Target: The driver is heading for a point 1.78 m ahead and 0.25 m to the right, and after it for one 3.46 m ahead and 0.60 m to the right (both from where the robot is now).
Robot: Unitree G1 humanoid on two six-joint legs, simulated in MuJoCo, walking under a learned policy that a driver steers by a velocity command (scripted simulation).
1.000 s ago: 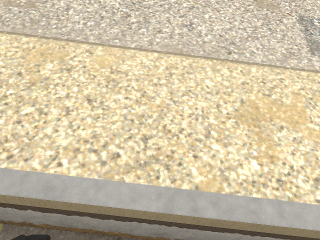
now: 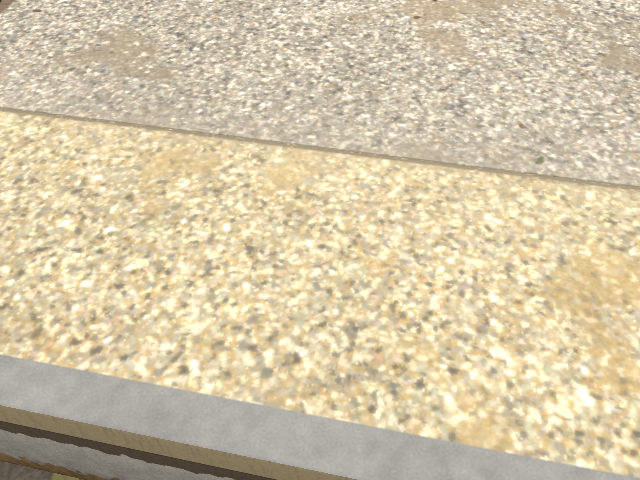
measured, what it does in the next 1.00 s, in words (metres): walks ahead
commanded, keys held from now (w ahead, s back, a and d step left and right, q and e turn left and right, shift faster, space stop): no key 0.44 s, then w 0.56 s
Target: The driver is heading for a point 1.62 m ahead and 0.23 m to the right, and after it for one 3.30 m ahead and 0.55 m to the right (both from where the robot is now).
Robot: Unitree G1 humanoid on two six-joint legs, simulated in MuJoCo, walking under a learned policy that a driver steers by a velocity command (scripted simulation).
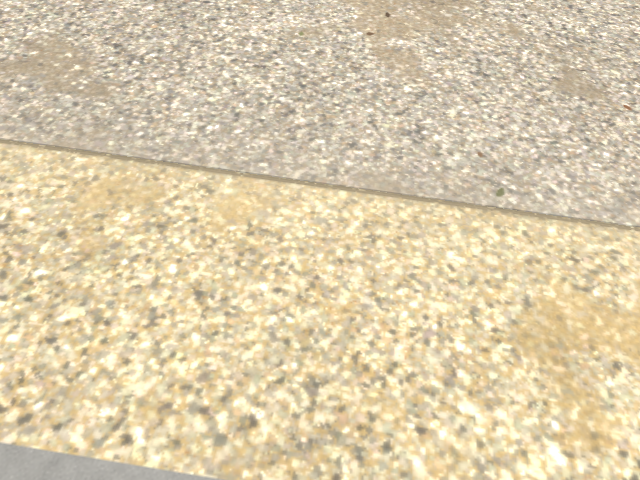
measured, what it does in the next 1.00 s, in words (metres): walks ahead: right foot, then left foot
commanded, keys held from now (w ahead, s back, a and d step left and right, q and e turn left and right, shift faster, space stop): w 1.00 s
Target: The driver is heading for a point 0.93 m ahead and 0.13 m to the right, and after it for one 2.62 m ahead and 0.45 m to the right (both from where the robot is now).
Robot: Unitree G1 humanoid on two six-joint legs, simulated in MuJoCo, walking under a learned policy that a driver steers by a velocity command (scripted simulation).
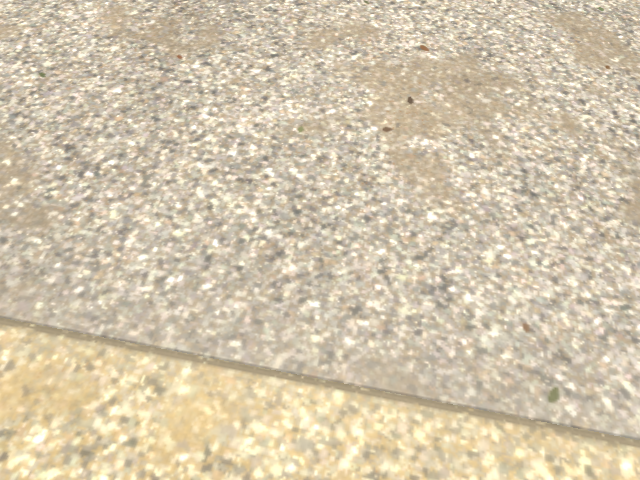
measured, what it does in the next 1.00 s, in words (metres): walks ahead: right foot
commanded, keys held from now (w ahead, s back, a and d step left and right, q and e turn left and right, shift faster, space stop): w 1.00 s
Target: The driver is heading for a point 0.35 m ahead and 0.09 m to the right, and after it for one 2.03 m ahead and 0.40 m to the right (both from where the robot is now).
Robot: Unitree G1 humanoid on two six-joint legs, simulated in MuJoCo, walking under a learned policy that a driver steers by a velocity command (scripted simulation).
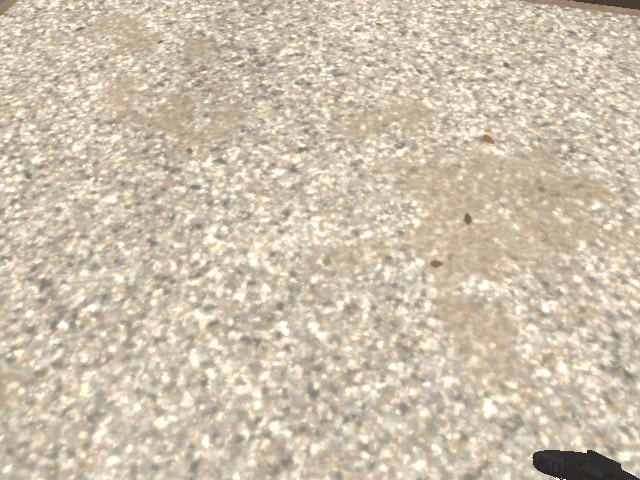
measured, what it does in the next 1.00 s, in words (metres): walks ahead, turning right: left foot, then right foot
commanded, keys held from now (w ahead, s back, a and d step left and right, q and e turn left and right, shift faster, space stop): w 0.16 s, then w+e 0.58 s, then w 0.26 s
